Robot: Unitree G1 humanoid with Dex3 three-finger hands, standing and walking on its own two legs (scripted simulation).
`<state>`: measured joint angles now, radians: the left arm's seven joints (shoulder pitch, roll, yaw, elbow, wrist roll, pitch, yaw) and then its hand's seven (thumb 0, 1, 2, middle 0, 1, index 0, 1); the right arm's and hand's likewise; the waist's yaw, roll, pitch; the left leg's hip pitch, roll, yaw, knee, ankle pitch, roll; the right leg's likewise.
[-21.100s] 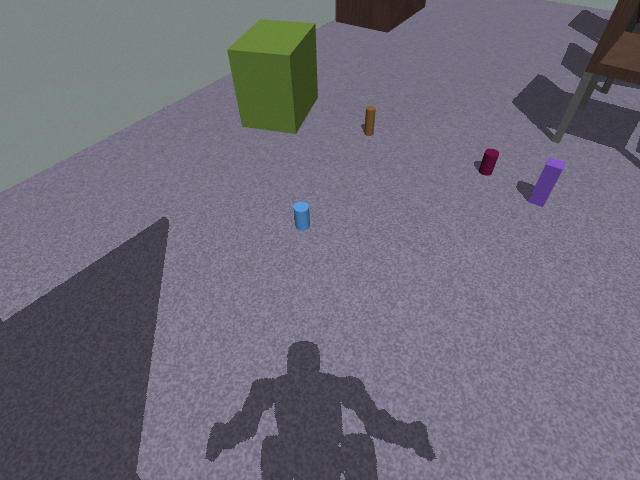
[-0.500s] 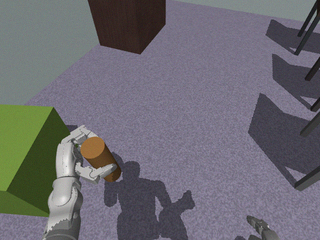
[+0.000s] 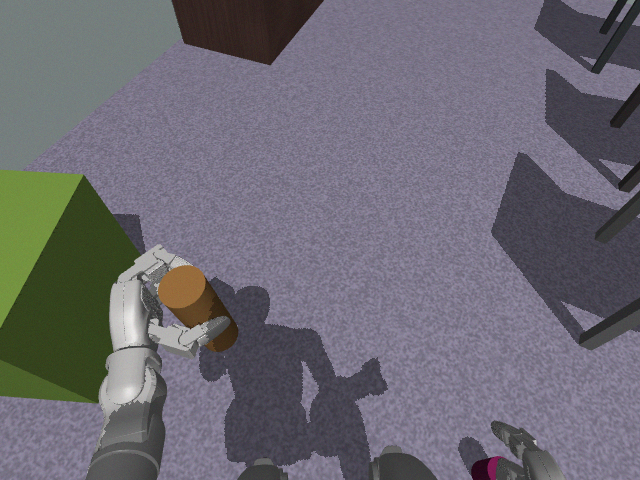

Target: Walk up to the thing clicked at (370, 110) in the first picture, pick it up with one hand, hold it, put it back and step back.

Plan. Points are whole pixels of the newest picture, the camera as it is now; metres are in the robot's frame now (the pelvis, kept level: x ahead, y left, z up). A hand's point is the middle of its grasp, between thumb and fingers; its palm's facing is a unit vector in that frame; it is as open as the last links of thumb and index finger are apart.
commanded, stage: crouch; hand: left
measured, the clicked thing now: (203, 313) +0.34 +0.16 -0.01
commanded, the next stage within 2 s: lower in 1.56 s
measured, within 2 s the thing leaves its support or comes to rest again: neither
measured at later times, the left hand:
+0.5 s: hand (214, 336) +0.39 +0.20 -0.23, palm faces +0.17 -0.98 -0.03, open 9.2 cm
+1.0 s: hand (223, 351) +0.42 +0.22 -0.40, palm faces +0.17 -0.99 -0.02, open 9.2 cm
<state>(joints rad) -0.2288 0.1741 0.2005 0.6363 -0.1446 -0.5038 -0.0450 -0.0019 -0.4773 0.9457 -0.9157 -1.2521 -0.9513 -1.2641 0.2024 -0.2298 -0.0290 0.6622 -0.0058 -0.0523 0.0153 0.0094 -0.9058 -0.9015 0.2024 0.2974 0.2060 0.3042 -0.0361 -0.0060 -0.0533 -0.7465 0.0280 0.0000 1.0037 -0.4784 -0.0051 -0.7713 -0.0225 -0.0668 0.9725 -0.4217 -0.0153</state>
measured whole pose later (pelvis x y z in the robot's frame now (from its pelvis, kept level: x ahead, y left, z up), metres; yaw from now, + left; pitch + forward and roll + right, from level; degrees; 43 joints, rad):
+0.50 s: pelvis -0.05 +0.00 -0.21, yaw -1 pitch +34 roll -2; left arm -0.63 0.31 0.38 1.08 -0.11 -0.77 -0.10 0.00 -0.47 0.97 -0.89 -1.27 -0.93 -1.28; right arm 0.13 -0.26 0.00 0.69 -0.07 -0.02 0.08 0.01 -0.91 -0.90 0.20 0.30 0.21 0.30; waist -0.10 0.01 -0.18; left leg -1.75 0.02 -0.02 1.87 -0.71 0.00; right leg -1.77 -0.05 -0.06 1.81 -0.63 -0.03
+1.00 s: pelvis -0.09 +0.01 -0.36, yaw -4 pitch +31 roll -6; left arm -0.86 0.55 0.53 1.31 -0.03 -0.80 -0.12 -0.03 -0.59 1.01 -0.95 -1.37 -1.00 -1.38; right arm 0.12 -0.30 0.11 0.71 -0.13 0.00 0.11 0.00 -0.91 -0.90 0.20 0.30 0.21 0.30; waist -0.22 -0.03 -0.03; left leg -2.19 0.02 -0.07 2.34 -0.69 0.02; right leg -2.18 -0.07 -0.10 2.22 -0.58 -0.02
